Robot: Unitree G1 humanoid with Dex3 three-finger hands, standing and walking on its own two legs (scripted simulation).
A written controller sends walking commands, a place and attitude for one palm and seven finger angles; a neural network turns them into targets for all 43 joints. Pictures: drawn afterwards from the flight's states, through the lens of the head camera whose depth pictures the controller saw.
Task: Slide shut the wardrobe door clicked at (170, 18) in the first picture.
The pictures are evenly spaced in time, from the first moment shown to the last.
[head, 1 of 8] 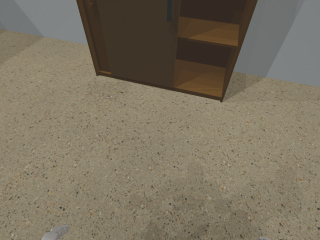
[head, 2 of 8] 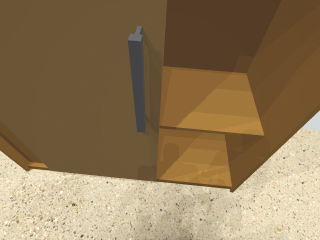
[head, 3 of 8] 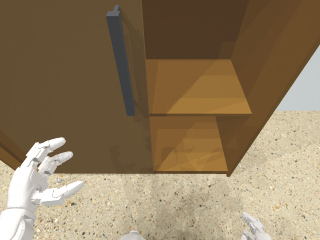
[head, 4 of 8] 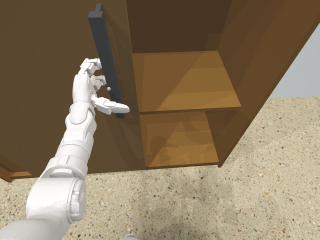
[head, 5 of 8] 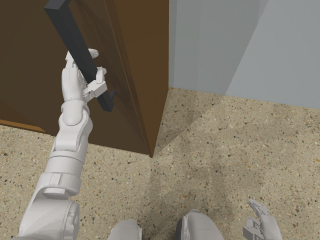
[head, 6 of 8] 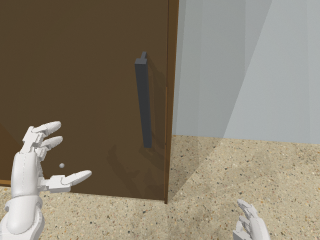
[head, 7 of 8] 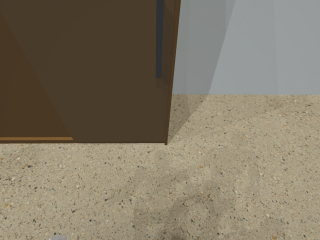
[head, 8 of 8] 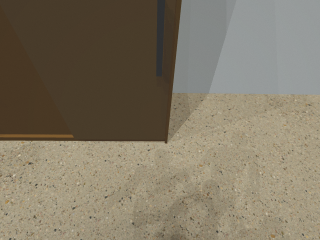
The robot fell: no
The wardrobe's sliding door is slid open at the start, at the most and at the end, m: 0.47 0.47 0.00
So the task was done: yes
